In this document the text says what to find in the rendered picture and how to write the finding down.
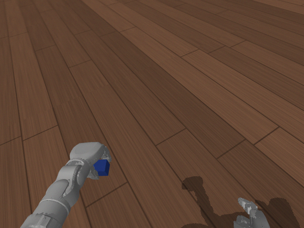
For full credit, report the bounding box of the right robot hand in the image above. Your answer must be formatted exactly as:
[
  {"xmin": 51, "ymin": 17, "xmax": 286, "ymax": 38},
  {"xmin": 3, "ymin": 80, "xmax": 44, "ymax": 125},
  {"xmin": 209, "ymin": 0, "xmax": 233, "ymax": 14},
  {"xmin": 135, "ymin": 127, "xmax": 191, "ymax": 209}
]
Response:
[{"xmin": 234, "ymin": 198, "xmax": 270, "ymax": 228}]

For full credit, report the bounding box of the left robot arm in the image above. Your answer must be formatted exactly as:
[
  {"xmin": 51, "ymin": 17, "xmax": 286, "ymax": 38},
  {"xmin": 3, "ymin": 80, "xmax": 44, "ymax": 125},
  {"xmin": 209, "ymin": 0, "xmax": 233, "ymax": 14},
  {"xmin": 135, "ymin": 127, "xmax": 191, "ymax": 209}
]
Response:
[{"xmin": 20, "ymin": 158, "xmax": 90, "ymax": 228}]

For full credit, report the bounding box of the small box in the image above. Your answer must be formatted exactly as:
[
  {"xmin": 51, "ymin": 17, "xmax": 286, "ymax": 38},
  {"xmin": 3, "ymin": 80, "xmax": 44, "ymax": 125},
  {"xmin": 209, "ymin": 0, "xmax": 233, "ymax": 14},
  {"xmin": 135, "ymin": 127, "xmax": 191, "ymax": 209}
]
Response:
[{"xmin": 93, "ymin": 160, "xmax": 110, "ymax": 176}]

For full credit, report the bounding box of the left robot hand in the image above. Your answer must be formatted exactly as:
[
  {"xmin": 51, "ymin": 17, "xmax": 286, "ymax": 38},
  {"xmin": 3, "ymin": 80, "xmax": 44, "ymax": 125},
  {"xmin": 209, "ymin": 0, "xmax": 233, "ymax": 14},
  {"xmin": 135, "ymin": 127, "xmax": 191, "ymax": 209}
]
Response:
[{"xmin": 70, "ymin": 142, "xmax": 112, "ymax": 180}]

